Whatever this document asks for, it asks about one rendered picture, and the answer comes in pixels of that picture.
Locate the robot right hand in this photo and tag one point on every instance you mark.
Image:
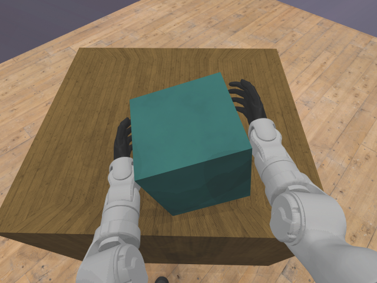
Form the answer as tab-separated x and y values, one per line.
253	107

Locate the robot right upper arm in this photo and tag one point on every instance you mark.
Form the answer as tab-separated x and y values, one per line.
313	227

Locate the robot left forearm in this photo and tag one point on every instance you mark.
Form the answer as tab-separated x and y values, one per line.
121	212

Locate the robot left upper arm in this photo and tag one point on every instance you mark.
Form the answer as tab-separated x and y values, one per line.
120	264

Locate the carton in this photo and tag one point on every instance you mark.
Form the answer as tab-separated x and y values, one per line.
190	149

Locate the pedestal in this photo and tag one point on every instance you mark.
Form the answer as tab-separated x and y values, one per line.
57	197

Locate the robot right forearm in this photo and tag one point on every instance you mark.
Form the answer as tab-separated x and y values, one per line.
276	168

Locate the robot left hand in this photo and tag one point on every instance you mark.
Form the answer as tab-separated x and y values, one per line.
122	140

